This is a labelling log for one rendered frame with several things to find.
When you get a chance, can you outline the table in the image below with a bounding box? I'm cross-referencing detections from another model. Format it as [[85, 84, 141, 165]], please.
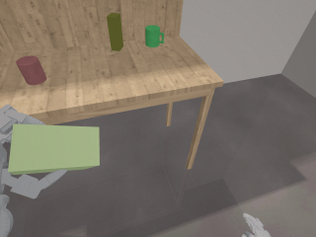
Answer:
[[0, 0, 224, 170]]

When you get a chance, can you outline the right robot hand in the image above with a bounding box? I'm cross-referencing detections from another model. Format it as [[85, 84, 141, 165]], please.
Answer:
[[242, 213, 272, 237]]

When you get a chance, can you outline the left robot hand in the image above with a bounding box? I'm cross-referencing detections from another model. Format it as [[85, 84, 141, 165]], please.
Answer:
[[0, 105, 67, 198]]

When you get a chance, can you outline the sponge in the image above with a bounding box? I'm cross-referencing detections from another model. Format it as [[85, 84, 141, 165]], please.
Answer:
[[8, 123, 100, 175]]

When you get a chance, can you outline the left robot forearm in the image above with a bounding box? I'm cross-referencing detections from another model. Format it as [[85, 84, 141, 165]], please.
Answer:
[[0, 195, 14, 237]]

